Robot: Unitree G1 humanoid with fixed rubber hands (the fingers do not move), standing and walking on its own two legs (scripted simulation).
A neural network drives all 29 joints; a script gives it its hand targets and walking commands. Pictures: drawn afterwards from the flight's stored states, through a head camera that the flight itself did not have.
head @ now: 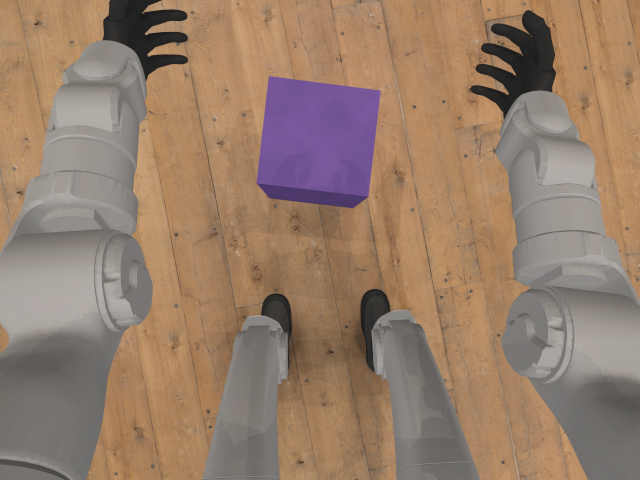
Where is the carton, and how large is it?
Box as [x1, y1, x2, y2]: [257, 76, 380, 207]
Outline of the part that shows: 269,76 257,174 258,185 271,198 347,207 355,206 368,195 380,90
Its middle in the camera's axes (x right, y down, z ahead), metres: -0.01 -0.20 +0.85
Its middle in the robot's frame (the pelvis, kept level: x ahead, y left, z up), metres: +0.55 -0.01 -0.54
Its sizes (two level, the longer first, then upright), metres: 0.210 0.200 0.250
